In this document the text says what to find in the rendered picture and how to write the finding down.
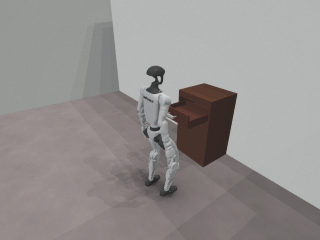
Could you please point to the right robot hand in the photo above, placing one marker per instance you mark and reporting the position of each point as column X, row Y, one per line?
column 170, row 153

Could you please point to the right robot forearm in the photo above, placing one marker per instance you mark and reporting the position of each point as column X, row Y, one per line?
column 165, row 136

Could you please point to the robot head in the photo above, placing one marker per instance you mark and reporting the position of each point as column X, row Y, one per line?
column 155, row 71

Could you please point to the handle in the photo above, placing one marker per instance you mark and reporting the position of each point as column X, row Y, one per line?
column 170, row 116

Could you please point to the robot left upper arm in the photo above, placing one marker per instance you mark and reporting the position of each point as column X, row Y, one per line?
column 140, row 107

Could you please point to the left robot forearm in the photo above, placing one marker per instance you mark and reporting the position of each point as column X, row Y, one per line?
column 142, row 119

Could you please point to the cabinet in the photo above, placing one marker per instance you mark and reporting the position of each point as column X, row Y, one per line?
column 208, row 141

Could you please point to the left robot hand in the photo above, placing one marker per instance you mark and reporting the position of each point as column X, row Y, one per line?
column 143, row 128

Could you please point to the robot right upper arm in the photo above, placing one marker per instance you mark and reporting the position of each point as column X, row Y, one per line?
column 165, row 102

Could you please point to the drawer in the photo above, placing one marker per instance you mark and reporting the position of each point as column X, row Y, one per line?
column 188, row 113

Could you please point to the left robot foot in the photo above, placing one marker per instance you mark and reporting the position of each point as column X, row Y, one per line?
column 155, row 179

